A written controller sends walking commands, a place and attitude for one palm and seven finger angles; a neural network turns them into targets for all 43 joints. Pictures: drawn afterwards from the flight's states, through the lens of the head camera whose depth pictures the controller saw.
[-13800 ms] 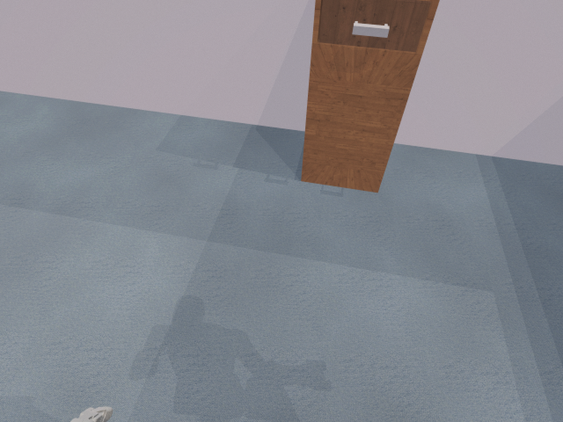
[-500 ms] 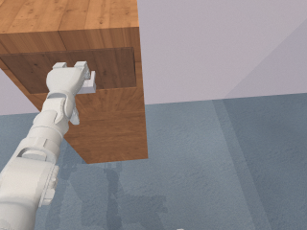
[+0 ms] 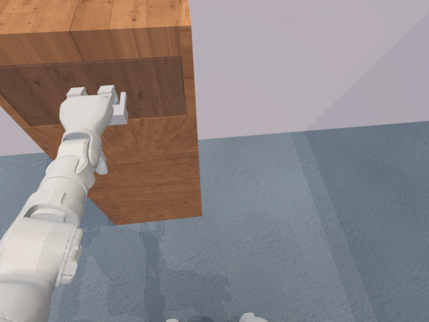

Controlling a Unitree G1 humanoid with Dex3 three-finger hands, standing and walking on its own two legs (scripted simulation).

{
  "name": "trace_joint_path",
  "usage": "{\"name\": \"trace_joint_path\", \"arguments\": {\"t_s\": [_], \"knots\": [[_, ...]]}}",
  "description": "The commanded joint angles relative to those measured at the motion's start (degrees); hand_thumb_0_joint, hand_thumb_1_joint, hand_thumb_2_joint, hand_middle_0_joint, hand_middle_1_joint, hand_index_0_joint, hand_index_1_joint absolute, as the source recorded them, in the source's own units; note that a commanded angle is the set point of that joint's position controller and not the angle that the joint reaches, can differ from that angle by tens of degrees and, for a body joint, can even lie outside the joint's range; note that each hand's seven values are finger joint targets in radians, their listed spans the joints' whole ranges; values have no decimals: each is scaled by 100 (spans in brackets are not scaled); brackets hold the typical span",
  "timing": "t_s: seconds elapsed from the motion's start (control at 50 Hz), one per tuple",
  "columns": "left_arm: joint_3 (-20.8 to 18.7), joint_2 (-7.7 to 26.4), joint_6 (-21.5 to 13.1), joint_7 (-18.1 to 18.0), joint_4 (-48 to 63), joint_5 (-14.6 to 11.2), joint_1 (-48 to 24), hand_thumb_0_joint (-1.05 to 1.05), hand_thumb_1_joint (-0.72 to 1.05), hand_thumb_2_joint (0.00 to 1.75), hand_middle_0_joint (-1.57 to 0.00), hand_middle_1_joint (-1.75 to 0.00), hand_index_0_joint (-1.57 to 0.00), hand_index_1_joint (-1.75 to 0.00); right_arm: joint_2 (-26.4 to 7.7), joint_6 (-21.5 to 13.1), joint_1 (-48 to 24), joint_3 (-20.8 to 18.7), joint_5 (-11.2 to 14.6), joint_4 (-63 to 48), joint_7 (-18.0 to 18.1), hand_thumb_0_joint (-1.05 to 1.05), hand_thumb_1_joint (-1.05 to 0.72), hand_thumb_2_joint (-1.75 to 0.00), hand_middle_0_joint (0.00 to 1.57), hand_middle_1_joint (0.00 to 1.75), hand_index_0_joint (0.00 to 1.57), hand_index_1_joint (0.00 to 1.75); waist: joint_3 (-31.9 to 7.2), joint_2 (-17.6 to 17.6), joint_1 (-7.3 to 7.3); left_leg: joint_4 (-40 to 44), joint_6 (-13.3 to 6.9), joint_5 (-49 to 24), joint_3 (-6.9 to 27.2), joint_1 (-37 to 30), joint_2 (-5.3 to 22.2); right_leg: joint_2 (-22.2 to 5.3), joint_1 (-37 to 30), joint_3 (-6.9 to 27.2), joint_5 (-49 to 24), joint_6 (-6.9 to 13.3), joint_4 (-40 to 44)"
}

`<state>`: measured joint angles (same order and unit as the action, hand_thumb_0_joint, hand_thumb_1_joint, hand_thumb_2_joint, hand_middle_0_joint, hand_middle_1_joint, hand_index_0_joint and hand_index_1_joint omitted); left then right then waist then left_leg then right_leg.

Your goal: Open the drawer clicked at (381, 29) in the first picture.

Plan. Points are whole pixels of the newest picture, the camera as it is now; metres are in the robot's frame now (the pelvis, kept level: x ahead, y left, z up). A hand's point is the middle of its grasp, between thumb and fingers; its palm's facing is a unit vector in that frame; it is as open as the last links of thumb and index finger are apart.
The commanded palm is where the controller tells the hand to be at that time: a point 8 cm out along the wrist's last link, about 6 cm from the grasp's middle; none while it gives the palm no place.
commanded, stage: lower the fingers behind the handle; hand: left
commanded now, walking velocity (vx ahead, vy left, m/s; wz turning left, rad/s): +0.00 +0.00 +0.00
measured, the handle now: (96, 107) +0.53 +0.22 +0.06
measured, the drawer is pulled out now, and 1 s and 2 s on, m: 0.00 0.00 0.03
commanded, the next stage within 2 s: close the thumb around the handle in 0.26 s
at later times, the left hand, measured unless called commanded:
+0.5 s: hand (100, 130) +0.49 +0.21 +0.04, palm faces -0.04 -0.01 -1.00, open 13.3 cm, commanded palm +0.47 +0.21 +0.10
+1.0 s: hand (95, 134) +0.48 +0.22 +0.04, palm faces -0.02 -0.02 -1.00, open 6.1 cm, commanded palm +0.45 +0.21 +0.10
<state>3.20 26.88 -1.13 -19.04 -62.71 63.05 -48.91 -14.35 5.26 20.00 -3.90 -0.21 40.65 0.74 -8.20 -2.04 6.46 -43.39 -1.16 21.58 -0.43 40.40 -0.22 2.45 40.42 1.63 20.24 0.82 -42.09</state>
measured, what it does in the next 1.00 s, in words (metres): stands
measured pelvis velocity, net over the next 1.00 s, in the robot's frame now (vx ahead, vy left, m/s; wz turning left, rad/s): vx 0.01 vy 0.00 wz -0.01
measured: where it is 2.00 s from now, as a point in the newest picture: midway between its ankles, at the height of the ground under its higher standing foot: outside the picture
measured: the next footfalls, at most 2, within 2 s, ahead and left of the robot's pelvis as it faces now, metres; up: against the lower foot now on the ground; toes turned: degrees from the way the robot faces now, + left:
none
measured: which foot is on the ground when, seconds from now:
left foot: down 0.00-1.00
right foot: down 0.00-1.00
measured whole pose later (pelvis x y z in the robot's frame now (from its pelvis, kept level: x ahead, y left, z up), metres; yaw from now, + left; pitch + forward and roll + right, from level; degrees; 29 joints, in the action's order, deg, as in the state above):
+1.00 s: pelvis +0.01 +0.00 +0.00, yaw -1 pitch +17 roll -1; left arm 2.3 26.5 -1.9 -18.2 -57.7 62.4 -43.8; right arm -14.2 6.0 19.3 -4.1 -0.2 40.0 0.6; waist -8.6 -2.4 5.6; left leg -42.6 -1.3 22.0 -0.8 38.0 0.0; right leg 2.7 38.1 2.0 20.3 0.7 -41.0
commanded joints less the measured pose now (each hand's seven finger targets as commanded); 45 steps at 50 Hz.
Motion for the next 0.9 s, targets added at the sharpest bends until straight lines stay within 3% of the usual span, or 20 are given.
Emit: {"name": "trace_joint_path", "arguments": {"t_s": [0.0, 0.1, 0.12, 0.22, 0.28, 0.32, 0.34, 0.38, 0.42, 0.46, 0.5, 0.56, 0.6, 0.64, 0.7, 0.72, 0.74, 0.78, 0.82, 0.88], "knots": [[-231, 1231, 90, -143, 1018, -32, -2649, 0, -50, 30, -30, -120, -30, -120, -917, -98, 725, -289, -6, -328, 69, 0, -90, -90, 20, 30, 20, 30, -2392, -155, 134, 199, -99, -2476, -44, -1662, -50, 79, -1016, -167, -2025, 106, 389], [-37, 1066, 160, -68, 897, -44, -2866, 0, -50, 30, -30, -120, -30, -120, -928, -91, 739, -256, 9, -322, 91, 0, -90, -90, 20, 30, 20, 30, -2135, -97, 254, 220, -106, -2274, -10, -1616, -28, 81, -784, -195, -1786, 103, 432], [-127, 1172, 177, -57, 837, -40, -2779, 0, -50, 30, -30, -120, -30, -120, -925, -87, 755, -247, 13, -323, 101, 0, -90, -90, 20, 30, 20, 30, -2142, -74, 197, 221, -110, -2247, -22, -1545, -47, 80, -861, -189, -1815, 111, 419], [-48, 1046, 121, 7, 953, -42, -2788, 0, -50, 30, -30, -120, -30, -120, -906, -66, 774, -253, 3, -343, 93, 0, -90, -90, 20, 30, 20, 30, -2256, -125, 193, 179, -87, -2448, 14, -1669, -25, 85, -819, -209, -1906, 120, 361], [92, 813, 59, 13, 1130, -96, -2874, 0, -50, 30, -30, -120, -30, -120, -884, -75, 757, -266, -25, -352, 71, 0, -90, -90, 20, 30, 20, 30, -2359, -187, 205, 156, -82, -2597, 25, -1785, -18, 87, -826, -215, -1955, 131, 363], [-236, 1155, 14, -6, 1153, -83, -2568, 0, -50, 30, -30, -120, -30, -120, -896, -57, 751, -278, -22, -362, 78, 0, -90, -90, 20, 30, 20, 30, -2462, -240, 77, 139, -80, -2662, -2, -1833, -17, 97, -922, -197, -2034, 129, 342], [-238, 1176, 16, -23, 1103, -103, -2533, 0, -50, 30, -30, -120, -30, -120, -892, -47, 728, -245, -22, -392, 82, 0, -90, -90, 20, 30, 20, 30, -2333, -86, 87, 167, -99, -2511, -27, -1642, -42, 94, -1017, -195, -2028, 114, 367], [-382, 1388, 16, -75, 1043, -87, -2608, 0, -39, 35, -31, -121, -31, -121, -911, -48, 703, -229, -26, -369, 94, 0, -90, -90, 20, 30, 20, 30, -2229, -8, 96, 200, -109, -2384, -41, -1424, -52, 72, -1136, -173, -2060, 117, 381], [-455, 1462, 23, -121, 1121, -40, -2387, 0, -28, 40, -32, -122, -32, -122, -900, -50, 682, -235, -15, -407, 97, 0, -90, -90, 20, 30, 20, 30, -2375, -77, 2, 201, -108, -2471, -66, -1473, -61, 75, -1218, -161, -2158, 118, 350], [-241, 1217, 53, -125, 1177, -55, -2498, 0, -16, 44, -32, -124, -32, -124, -889, -62, 674, -233, -7, -411, 76, 0, -90, -90, 20, 30, 20, 30, -2272, -152, 56, 223, -96, -2441, -71, -1510, -48, 80, -1119, -187, -2078, 117, 374], [-438, 1472, 34, -132, 1208, -74, -2511, 0, -5, 49, -33, -125, -33, -125, -913, -56, 696, -244, -11, -402, 79, 0, -90, -90, 20, 30, 20, 30, -2451, -120, 38, 205, -109, -2486, -78, -1538, -52, 75, -1259, -147, -2188, 106, 370], [-353, 1293, 45, -110, 1220, -72, -2222, 0, 12, 56, -34, -127, -34, -127, -886, -51, 656, -263, -6, -435, 74, 0, -90, -90, 20, 30, 20, 30, -2409, -134, -22, 221, -98, -2603, -103, -1571, -58, 76, -1315, -163, -2290, 109, 382], [-229, 1150, 28, -97, 1258, -106, -2362, 0, 23, 61, -35, -128, -35, -128, -893, -56, 674, -272, 1, -398, 73, 0, -90, -90, 20, 30, 20, 30, -2316, -33, 83, 222, -114, -2573, -91, -1592, -48, 78, -1246, -161, -2276, 93, 431], [-350, 1337, 43, -98, 1213, -96, -2341, 0, 34, 66, -36, -129, -36, -129, -921, -60, 656, -263, 4, -380, 94, 0, -90, -90, 20, 30, 20, 30, -2226, 9, 53, 269, -115, -2433, -85, -1523, -51, 70, -1255, -153, -2179, 93, 451], [-351, 1342, -18, -94, 1346, -90, -2419, 0, 51, 73, -37, -131, -37, -131, -896, -68, 674, -277, -8, -370, 91, 0, -90, -90, 20, 30, 20, 30, -2422, -148, 45, 239, -120, -2616, -95, -1664, -61, 67, -1331, -128, -2344, 102, 435], [-425, 1370, 4, -80, 1188, -102, -2123, 0, 56, 76, -38, -131, -38, -131, -889, -58, 663, -271, -2, -388, 92, 0, -90, -90, 20, 30, 20, 30, -2383, -100, -36, 236, -111, -2616, -105, -1606, -73, 69, -1378, -135, -2351, 106, 420], [-368, 1346, -19, -75, 1336, -101, -2245, 0, 62, 78, -38, -132, -38, -132, -897, -62, 636, -264, -9, -394, 95, 0, -90, -90, 20, 30, 20, 30, -2383, -142, 3, 229, -109, -2649, -112, -1620, -62, 65, -1354, -132, -2404, 102, 418], [-610, 1594, -67, -83, 1394, -88, -2157, 0, 73, 83, -39, -133, -39, -133, -907, -49, 640, -278, -27, -386, 91, 0, -90, -90, 20, 30, 20, 30, -2511, -120, -77, 195, -103, -2879, -100, -1607, -61, 61, -1517, -120, -2600, 114, 363], [-405, 1276, -89, -96, 1510, -103, -1968, 0, 84, 88, -40, -134, -40, -134, -863, -54, 608, -292, -22, -428, 68, 0, -90, -90, 20, 30, 20, 30, -2473, -185, -93, 192, -100, -3002, -118, -1706, -59, 76, -1464, -145, -2666, 105, 370], [-508, 1360, -103, -99, 1538, -139, -1836, 0, 90, 90, -40, -135, -40, -135, -886, -35, 561, -303, -18, -428, 55, 0, -90, -90, 20, 30, 20, 30, -2420, 1, -97, 200, -105, -2983, -113, -1640, -61, 69, -1571, -126, -2698, 108, 402]]}}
